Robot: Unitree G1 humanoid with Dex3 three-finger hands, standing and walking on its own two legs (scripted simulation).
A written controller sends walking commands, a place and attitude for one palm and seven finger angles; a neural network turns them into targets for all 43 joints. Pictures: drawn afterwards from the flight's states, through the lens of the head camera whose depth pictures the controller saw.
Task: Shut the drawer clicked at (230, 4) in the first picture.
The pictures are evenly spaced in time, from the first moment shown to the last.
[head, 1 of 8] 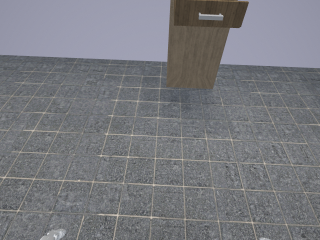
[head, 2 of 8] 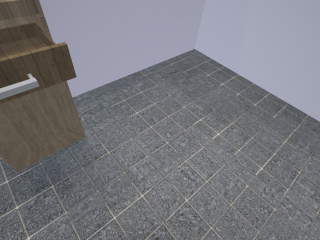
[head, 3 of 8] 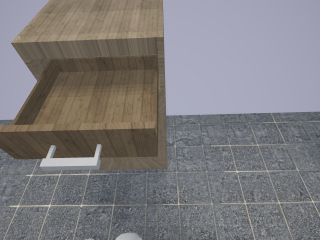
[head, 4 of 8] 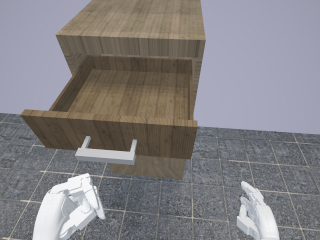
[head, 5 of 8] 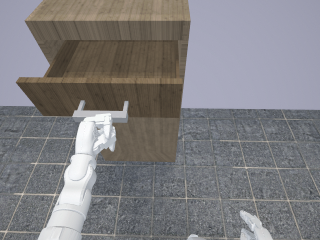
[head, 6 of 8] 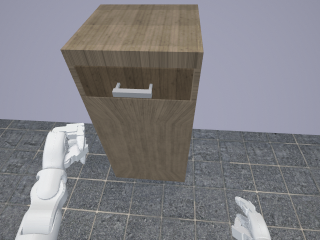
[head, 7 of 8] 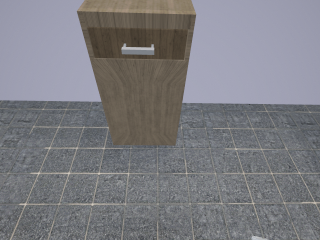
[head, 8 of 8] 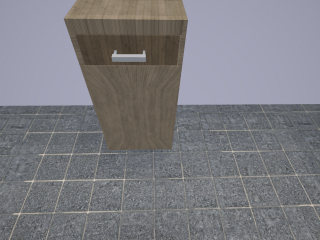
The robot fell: no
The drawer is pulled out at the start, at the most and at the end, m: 0.29 0.29 0.00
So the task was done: yes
